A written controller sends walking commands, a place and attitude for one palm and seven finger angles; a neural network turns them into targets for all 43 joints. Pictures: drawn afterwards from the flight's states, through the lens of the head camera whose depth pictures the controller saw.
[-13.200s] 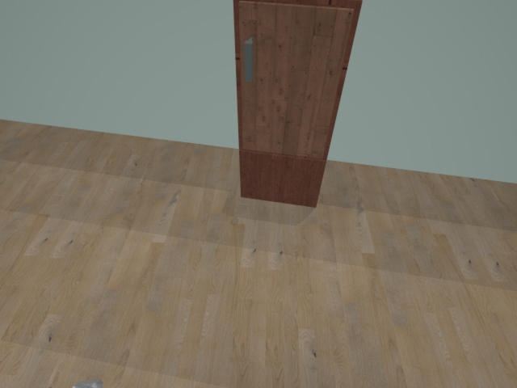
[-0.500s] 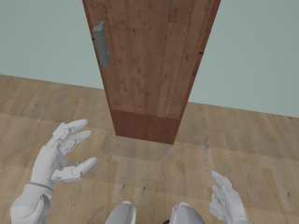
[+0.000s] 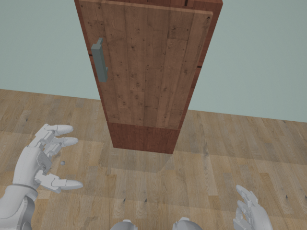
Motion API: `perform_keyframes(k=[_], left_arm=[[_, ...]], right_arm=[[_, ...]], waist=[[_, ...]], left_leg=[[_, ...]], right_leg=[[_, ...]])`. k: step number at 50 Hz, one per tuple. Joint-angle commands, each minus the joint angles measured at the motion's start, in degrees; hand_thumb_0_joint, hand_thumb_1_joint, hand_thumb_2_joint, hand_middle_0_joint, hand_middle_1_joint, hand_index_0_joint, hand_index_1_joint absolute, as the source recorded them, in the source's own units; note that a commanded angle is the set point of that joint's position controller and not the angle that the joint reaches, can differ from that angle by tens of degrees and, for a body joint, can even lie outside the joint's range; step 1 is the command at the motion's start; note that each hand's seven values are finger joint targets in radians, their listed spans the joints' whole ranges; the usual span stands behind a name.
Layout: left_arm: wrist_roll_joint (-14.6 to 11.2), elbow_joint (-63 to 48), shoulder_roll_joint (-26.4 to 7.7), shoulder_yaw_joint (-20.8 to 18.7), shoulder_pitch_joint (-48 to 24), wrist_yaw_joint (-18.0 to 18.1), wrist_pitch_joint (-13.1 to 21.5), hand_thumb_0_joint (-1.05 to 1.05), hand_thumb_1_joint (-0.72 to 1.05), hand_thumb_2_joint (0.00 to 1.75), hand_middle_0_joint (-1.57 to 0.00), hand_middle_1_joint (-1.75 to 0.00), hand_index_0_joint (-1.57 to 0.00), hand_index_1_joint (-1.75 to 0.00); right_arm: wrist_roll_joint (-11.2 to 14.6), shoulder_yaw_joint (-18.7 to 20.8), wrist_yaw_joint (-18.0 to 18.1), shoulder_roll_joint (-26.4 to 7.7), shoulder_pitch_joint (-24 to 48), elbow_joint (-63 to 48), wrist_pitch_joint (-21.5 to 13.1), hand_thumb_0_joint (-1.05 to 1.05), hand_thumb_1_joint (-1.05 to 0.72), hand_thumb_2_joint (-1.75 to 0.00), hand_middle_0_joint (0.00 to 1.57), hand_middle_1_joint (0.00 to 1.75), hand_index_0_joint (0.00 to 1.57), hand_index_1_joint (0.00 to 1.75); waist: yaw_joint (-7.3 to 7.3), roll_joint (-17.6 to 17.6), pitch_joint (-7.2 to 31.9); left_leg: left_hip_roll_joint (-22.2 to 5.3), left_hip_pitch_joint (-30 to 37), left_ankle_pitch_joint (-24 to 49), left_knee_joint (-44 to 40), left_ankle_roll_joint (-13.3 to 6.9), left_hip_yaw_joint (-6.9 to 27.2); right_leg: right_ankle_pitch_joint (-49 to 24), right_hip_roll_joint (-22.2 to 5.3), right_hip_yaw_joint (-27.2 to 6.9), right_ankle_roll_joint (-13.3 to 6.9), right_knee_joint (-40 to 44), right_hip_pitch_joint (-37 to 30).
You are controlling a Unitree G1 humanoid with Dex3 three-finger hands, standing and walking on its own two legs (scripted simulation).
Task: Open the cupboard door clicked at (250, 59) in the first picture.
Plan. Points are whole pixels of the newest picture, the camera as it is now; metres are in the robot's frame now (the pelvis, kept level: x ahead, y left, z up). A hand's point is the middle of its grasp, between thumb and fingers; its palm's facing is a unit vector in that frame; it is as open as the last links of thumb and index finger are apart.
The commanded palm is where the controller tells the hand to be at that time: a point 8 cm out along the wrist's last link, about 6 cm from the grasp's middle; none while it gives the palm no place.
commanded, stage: raise the hand with hooked fingers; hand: left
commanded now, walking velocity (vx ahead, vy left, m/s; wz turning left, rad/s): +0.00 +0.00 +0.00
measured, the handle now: (101, 60) +0.61 +0.21 +0.06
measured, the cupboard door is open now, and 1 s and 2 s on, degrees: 0 0 0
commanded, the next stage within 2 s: move the hooked fingers beside the handle in 0.94 s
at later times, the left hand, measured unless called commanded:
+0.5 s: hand (39, 136) +0.30 +0.28 +0.09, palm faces -0.01 -1.00 -0.03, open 14.0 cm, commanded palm +0.27 +0.32 +0.09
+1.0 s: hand (44, 139) +0.29 +0.27 +0.08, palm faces -0.02 -1.00 -0.03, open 14.0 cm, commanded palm +0.27 +0.31 +0.09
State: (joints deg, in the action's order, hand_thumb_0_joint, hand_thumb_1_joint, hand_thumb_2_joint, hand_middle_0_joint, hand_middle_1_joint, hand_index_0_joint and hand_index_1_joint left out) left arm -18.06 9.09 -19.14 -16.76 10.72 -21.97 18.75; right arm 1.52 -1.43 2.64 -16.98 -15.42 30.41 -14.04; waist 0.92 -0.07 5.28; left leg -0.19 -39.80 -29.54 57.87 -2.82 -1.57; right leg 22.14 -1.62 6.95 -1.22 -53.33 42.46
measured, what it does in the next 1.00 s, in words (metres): stands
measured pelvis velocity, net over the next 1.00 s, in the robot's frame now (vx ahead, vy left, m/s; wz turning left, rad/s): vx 0.00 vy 0.00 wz -0.01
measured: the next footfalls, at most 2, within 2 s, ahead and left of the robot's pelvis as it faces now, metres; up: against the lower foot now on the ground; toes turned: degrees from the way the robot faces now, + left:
none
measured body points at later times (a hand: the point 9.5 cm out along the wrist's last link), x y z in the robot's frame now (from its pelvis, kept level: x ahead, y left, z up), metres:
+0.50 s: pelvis +0.01 +0.00 +0.01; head +0.06 +0.02 +0.46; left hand +0.30 +0.34 +0.09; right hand +0.16 -0.24 -0.07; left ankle -0.01 +0.08 -0.68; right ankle +0.04 -0.11 -0.68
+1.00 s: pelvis +0.00 +0.00 +0.02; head +0.05 +0.01 +0.46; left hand +0.29 +0.32 +0.09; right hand +0.16 -0.25 -0.06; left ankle -0.01 +0.08 -0.68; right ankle +0.04 -0.12 -0.68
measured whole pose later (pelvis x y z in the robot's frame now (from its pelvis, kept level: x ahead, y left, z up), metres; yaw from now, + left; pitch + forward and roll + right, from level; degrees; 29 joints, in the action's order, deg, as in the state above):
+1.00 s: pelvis +0.00 +0.00 +0.02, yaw +0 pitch +10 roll -2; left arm -20.6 25.7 -24.7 -25.1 -3.0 -31.6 16.1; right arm 1.5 -4.0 3.0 -16.1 -16.3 32.0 -11.7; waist 0.6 0.8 4.2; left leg -0.5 -34.2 -26.9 51.5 -2.5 -1.7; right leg 19.5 -0.8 6.6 -1.5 -46.9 37.0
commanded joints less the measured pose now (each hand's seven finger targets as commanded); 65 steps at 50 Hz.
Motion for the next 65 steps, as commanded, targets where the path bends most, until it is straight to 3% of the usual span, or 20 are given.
perform_keyframes(k=[1, 3, 5, 9, 10, 12, 15, 21, 23, 27, 31, 37, 45, 52, 53, 56, 58, 61, 64, 65], left_arm=[[-1.73, -9.31, -11.95, -6.58, -9.85, -1.0, 2.42, 0.0, -0.48, 0.31, -0.3, -1.18, -0.3, -1.18], [-1.97, -8.49, -12.31, -6.9, -11.18, -1.98, 1.77, 0.0, -0.5, 0.3, -0.3, -1.2, -0.3, -1.2], [-2.47, -7.64, -13.54, -7.74, -13.25, -3.19, 0.99, 0.0, -0.5, 0.3, -0.3, -1.2, -0.3, -1.2], [-3.13, -3.61, -14.25, -8.64, -16.11, -5.26, 0.06, 0.0, -0.5, 0.3, -0.3, -1.2, -0.3, -1.2], [-3.51, -2.48, -15.47, -9.38, -18.02, -5.96, -0.11, 0.0, -0.5, 0.3, -0.3, -1.2, -0.3, -1.2], [-3.45, -3.58, -17.0, -10.4, -20.12, -6.8, 0.15, 0.0, -0.5, 0.3, -0.3, -1.2, -0.3, -1.2], [-3.89, -1.75, -18.76, -12.03, -20.1, -7.56, -0.01, 0.0, -0.5, 0.3, -0.3, -1.2, -0.3, -1.2], [-4.45, 3.64, -21.22, -14.1, -25.03, -9.56, -0.7, 0.0, -0.5, 0.3, -0.3, -1.2, -0.3, -1.2], [-4.65, 4.8, -19.5, -12.77, -24.5, -10.29, -0.79, 0.0, -0.5, 0.3, -0.3, -1.2, -0.3, -1.2], [-4.25, 5.25, -19.64, -12.68, -22.26, -10.64, -0.64, 0.0, -0.5, 0.3, -0.3, -1.2, -0.3, -1.2], [-4.59, 5.33, -21.13, -14.2, -24.09, -9.92, -0.17, 0.0, -0.5, 0.3, -0.3, -1.2, -0.3, -1.2], [-3.58, 2.63, -21.68, -14.16, -24.49, -8.61, 1.35, 0.0, -0.5, 0.3, -0.3, -1.2, -0.3, -1.2], [-4.22, 5.26, -20.69, -13.28, -25.45, -9.29, 0.95, 0.0, -0.5, 0.3, -0.3, -1.2, -0.3, -1.2], [-4.08, 4.84, -20.38, -12.94, -25.06, -9.84, 0.84, 0.0, -0.5, 0.3, -0.3, -1.2, -0.3, -1.2], [-4.07, 5.04, -19.9, -12.25, -27.01, -9.76, 0.78, 0.0, -0.5, 0.3, -0.3, -1.2, -0.3, -1.2], [-3.07, 8.34, -22.68, -12.78, -37.04, -9.36, 0.94, 0.0, -0.5, 0.3, -0.3, -1.2, -0.3, -1.2], [-2.48, 9.88, -21.31, -11.17, -38.57, -9.53, 1.17, 0.0, -0.5, 0.3, -0.3, -1.2, -0.3, -1.2], [-1.46, 14.11, -24.29, -12.11, -43.09, -9.92, 1.14, 0.0, -0.5, 0.3, -0.3, -1.2, -0.3, -1.2], [-1.03, 17.62, -24.38, -12.14, -43.73, -10.19, 0.98, 0.0, -0.5, 0.3, -0.3, -1.2, -0.3, -1.2], [-1.03, 17.6, -26.03, -13.13, -45.2, -10.28, 1.28, 0.0, -0.5, 0.3, -0.3, -1.2, -0.3, -1.2]], right_arm=[[0.45, 2.57, 0.8, -7.38, 0.54, -7.53, -2.36, 0.0, -0.9, -0.9, 0.2, 0.3, 0.2, 0.3], [0.51, 2.5, 0.92, -7.39, 0.55, -7.41, -2.2, 0.0, -0.9, -0.9, 0.2, 0.3, 0.2, 0.3], [0.31, 2.24, 0.99, -7.52, 0.39, -7.24, -2.0, 0.0, -0.9, -0.9, 0.2, 0.3, 0.2, 0.3], [0.48, 1.95, 1.11, -7.55, 0.85, -6.93, -1.48, 0.0, -0.9, -0.9, 0.2, 0.3, 0.2, 0.3], [0.35, 1.74, 1.16, -7.79, 0.87, -6.77, -1.24, 0.0, -0.9, -0.9, 0.2, 0.3, 0.2, 0.3], [0.39, 1.78, 1.18, -7.61, 0.8, -6.58, -1.24, 0.0, -0.9, -0.9, 0.2, 0.3, 0.2, 0.3], [0.1, 1.71, 1.04, -7.87, 0.12, -6.36, -1.3, 0.0, -0.9, -0.9, 0.2, 0.3, 0.2, 0.3], [0.33, 1.64, 1.29, -8.15, 0.16, -5.94, -0.38, 0.0, -0.9, -0.9, 0.2, 0.3, 0.2, 0.3], [0.5, 1.76, 1.32, -8.08, 0.07, -6.02, -0.45, 0.0, -0.9, -0.9, 0.2, 0.3, 0.2, 0.3], [0.44, 2.13, 0.76, -8.4, -0.79, -6.38, -0.58, 0.0, -0.9, -0.9, 0.2, 0.3, 0.2, 0.3], [0.28, 2.07, 0.64, -8.48, -0.39, -6.75, -0.16, 0.0, -0.9, -0.9, 0.2, 0.3, 0.2, 0.3], [0.16, 1.98, 0.88, -8.08, -0.45, -6.98, -0.39, 0.0, -0.9, -0.9, 0.2, 0.3, 0.2, 0.3], [0.23, 1.57, 1.4, -8.19, -0.02, -6.3, -0.69, 0.0, -0.9, -0.9, 0.2, 0.3, 0.2, 0.3], [0.38, 1.6, 1.38, -7.88, -0.04, -6.22, -0.98, 0.0, -0.9, -0.9, 0.2, 0.3, 0.2, 0.3], [0.35, 1.5, 1.5, -7.94, 0.06, -6.04, -0.94, 0.0, -0.9, -0.9, 0.2, 0.3, 0.2, 0.3], [0.36, 1.26, 2.16, -8.33, -0.1, -4.77, -0.51, 0.0, -0.9, -0.9, 0.2, 0.3, 0.2, 0.3], [0.44, 1.39, 2.4, -8.16, -0.77, -4.51, -0.61, 0.0, -0.9, -0.9, 0.2, 0.3, 0.2, 0.3], [0.32, 1.26, 2.57, -8.56, -1.79, -3.64, -0.02, 0.0, -0.9, -0.9, 0.2, 0.3, 0.2, 0.3], [0.32, 1.31, 2.3, -8.52, -2.35, -3.8, 0.51, 0.0, -0.9, -0.9, 0.2, 0.3, 0.2, 0.3], [0.08, 1.3, 2.19, -8.76, -2.76, -3.82, 0.7, 0.0, -0.9, -0.9, 0.2, 0.3, 0.2, 0.3]], waist=[[-0.39, 5.86, 11.53], [-0.39, 5.03, 12.65], [-0.43, 7.02, 13.02], [-0.04, 3.35, 11.91], [-0.14, 4.18, 11.4], [-0.69, 7.54, 14.56], [-1.0, 6.27, 15.47], [-0.78, 6.06, 13.56], [-0.75, 5.68, 13.48], [-1.22, 5.48, 14.51], [-0.96, 4.15, 12.27], [-1.08, 7.73, 14.31], [-0.33, 5.16, 11.03], [-0.51, 4.94, 13.15], [0.11, 4.38, 12.6], [1.38, 5.54, 10.22], [1.45, 6.09, 12.52], [1.85, 4.75, 13.9], [1.23, 5.96, 15.69], [0.79, 6.8, 16.82]], left_leg=[[-0.16, 5.17, 20.99, -11.83, 2.91, 4.52], [-0.24, 6.15, 22.71, -12.15, 3.15, 4.8], [-0.19, 7.35, 25.21, -11.86, 3.38, 4.75], [-0.24, 6.41, 22.84, -12.7, 3.11, 4.69], [-0.11, 6.42, 22.95, -12.58, 3.16, 4.74], [-0.18, 8.87, 26.02, -12.93, 3.54, 4.71], [-0.4, 10.16, 29.85, -12.94, 3.84, 5.05], [-0.25, 9.05, 25.62, -14.52, 3.43, 4.43], [-0.28, 9.24, 24.97, -15.11, 3.35, 4.41], [-0.48, 10.43, 28.11, -15.25, 3.53, 4.63], [-0.1, 7.62, 22.02, -15.7, 2.98, 4.0], [-0.04, 8.96, 21.4, -15.87, 2.68, 3.86], [0.01, 7.16, 18.72, -15.73, 2.3, 3.95], [0.04, 7.86, 20.58, -15.36, 2.34, 3.89], [0.07, 7.34, 19.8, -15.21, 2.19, 3.79], [0.0, 5.79, 15.92, -14.96, 2.31, 4.1], [0.04, 7.14, 16.3, -14.99, 2.31, 4.2], [-0.02, 5.7, 17.06, -13.98, 2.14, 3.94], [0.05, 5.5, 19.19, -13.73, 2.22, 3.56], [0.02, 5.72, 20.79, -13.24, 2.4, 3.7]], right_leg=[[-10.65, 2.65, -2.87, -0.77, 5.91, -12.06], [-12.03, 2.65, -2.72, -0.66, 6.12, -13.02], [-14.0, 2.97, -2.85, -0.94, 6.07, -13.37], [-13.15, 2.89, -2.86, -0.65, 7.38, -14.1], [-13.19, 3.3, -2.96, -1.06, 7.27, -13.91], [-14.71, 2.86, -3.19, -1.1, 7.32, -15.26], [-16.77, 3.24, -2.94, -1.19, 7.3, -16.02], [-14.46, 2.99, -3.37, -1.2, 9.07, -16.35], [-13.72, 2.84, -3.37, -1.07, 9.63, -16.42], [-14.92, 3.0, -3.25, -1.06, 9.48, -16.46], [-11.81, 3.01, -3.87, -1.16, 10.32, -16.51], [-11.28, 2.77, -4.39, -1.19, 10.46, -17.53], [-10.03, 2.86, -4.7, -1.2, 11.21, -16.77], [-12.21, 2.69, -4.7, -0.94, 10.73, -17.71], [-11.89, 2.61, -4.78, -0.76, 10.9, -17.09], [-7.88, 2.67, -5.09, -0.89, 10.92, -14.33], [-8.08, 2.45, -5.03, -0.86, 10.71, -14.15], [-9.32, 2.49, -5.63, -0.83, 10.17, -14.71], [-11.62, 2.27, -5.83, -0.88, 9.58, -15.52], [-13.03, 2.49, -5.84, -1.23, 8.86, -16.19]])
